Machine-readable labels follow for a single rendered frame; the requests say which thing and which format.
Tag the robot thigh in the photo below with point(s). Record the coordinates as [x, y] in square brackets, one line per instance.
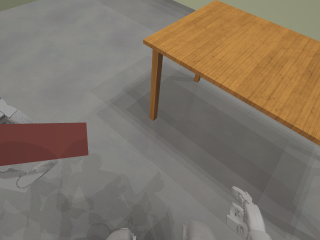
[122, 235]
[195, 230]

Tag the robot right thigh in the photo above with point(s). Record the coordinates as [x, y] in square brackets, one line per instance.
[195, 230]

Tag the robot right forearm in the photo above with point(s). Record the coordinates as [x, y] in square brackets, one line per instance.
[258, 235]

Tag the robot left thigh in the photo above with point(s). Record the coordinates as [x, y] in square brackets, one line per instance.
[122, 235]

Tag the sponge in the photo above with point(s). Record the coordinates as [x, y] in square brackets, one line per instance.
[34, 142]

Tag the right robot hand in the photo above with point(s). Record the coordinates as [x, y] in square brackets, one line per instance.
[247, 219]

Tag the left robot hand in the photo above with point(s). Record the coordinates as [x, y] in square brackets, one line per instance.
[16, 179]

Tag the table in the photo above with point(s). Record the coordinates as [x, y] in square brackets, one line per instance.
[269, 67]

